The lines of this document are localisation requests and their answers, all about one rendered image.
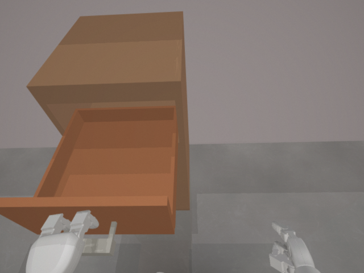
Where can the cabinet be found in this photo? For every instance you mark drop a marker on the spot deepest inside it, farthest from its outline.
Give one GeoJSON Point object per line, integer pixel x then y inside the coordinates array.
{"type": "Point", "coordinates": [124, 60]}

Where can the right robot hand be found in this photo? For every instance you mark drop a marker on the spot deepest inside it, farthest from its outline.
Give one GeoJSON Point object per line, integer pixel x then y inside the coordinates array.
{"type": "Point", "coordinates": [287, 258]}

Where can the left robot hand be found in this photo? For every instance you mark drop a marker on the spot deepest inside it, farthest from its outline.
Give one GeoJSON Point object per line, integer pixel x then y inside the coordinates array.
{"type": "Point", "coordinates": [56, 252]}

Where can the handle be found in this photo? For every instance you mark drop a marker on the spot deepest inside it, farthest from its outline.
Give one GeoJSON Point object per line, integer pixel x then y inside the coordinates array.
{"type": "Point", "coordinates": [100, 247]}

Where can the drawer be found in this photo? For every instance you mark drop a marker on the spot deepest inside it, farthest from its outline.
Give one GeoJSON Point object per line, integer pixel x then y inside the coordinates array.
{"type": "Point", "coordinates": [118, 162]}

